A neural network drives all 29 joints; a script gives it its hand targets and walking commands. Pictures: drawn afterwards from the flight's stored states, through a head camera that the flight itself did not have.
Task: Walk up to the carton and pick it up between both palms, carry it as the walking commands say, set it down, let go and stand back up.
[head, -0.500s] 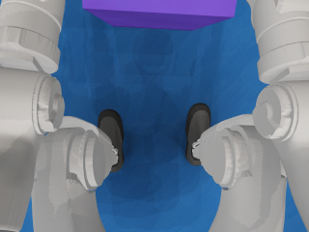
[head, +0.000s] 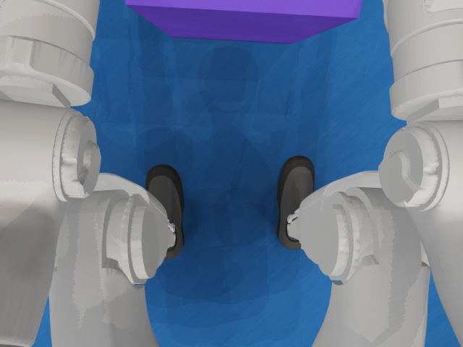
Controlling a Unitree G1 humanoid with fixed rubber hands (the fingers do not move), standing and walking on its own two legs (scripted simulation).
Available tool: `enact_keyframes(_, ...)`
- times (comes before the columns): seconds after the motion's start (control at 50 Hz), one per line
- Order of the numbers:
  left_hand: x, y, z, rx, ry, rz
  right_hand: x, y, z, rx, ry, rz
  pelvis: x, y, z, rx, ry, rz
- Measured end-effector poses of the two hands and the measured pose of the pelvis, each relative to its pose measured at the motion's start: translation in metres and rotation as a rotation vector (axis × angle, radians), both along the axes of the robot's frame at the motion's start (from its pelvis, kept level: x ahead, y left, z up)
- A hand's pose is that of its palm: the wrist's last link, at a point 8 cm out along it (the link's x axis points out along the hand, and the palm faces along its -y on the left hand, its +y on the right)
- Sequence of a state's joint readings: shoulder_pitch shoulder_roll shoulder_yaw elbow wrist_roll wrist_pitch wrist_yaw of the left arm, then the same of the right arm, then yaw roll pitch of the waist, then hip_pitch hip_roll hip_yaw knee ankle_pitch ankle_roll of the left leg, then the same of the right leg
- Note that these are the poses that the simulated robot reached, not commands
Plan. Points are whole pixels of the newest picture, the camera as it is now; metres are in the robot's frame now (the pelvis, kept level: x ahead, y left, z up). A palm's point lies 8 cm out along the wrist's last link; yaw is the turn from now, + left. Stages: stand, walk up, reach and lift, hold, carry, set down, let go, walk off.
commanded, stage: reach and lift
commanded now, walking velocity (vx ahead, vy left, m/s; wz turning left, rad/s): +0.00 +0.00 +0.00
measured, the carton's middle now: out of the picture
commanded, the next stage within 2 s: none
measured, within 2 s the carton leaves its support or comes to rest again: neither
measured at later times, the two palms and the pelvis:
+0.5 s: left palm out of the picture +0.59 +0.14 -0.10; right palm out of the picture +0.58 -0.16 -0.11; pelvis -0.01 -0.01 +0.01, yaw +1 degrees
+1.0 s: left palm out of the picture +0.58 +0.14 -0.04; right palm out of the picture +0.55 -0.16 -0.05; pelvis -0.02 -0.01 +0.05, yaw +1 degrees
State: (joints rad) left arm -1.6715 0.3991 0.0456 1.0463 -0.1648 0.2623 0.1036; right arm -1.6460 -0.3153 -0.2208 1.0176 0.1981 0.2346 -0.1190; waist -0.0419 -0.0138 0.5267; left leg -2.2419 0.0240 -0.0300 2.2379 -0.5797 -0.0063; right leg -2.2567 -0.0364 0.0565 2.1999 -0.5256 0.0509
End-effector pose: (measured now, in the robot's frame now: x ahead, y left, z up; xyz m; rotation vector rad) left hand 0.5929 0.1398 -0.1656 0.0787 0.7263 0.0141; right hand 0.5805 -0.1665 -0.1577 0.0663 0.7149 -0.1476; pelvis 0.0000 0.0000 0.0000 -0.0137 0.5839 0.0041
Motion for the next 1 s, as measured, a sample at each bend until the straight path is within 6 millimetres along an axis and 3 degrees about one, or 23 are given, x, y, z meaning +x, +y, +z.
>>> enact_keyframes(0.2,0.004,-0.002,0.021,0.033,-0.025,0.033,0.004,0.003,0.019,-0.011,-0.025,-0.020,-0.002,-0.002,0.002,0.004,-0.020,-0.001)
enact_keyframes(0.44,0.002,-0.001,0.056,0.047,-0.031,0.035,-0.002,0.005,0.045,-0.027,-0.026,-0.020,-0.007,-0.005,0.007,0.013,-0.071,0.001)
enact_keyframes(0.6,0.001,-0.004,0.069,0.052,-0.029,0.031,-0.006,0.003,0.056,-0.031,-0.023,-0.015,-0.008,-0.008,0.014,0.021,-0.083,0.001)
enact_keyframes(1.0,-0.014,-0.004,0.127,0.053,-0.029,0.025,-0.027,0.003,0.110,-0.027,-0.022,-0.030,-0.017,-0.010,0.054,0.025,-0.132,0.010)
